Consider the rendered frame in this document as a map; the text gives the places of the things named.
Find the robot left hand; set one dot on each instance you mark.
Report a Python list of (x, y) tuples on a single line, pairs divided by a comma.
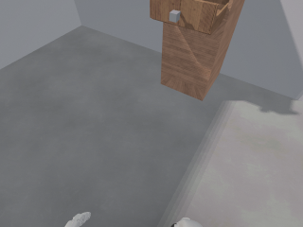
[(78, 220)]

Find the drawer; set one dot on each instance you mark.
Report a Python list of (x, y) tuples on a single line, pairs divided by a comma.
[(199, 15)]

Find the handle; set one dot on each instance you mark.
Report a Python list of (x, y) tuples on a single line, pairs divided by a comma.
[(174, 16)]

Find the cabinet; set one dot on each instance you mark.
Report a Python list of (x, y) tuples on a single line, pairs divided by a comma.
[(192, 60)]

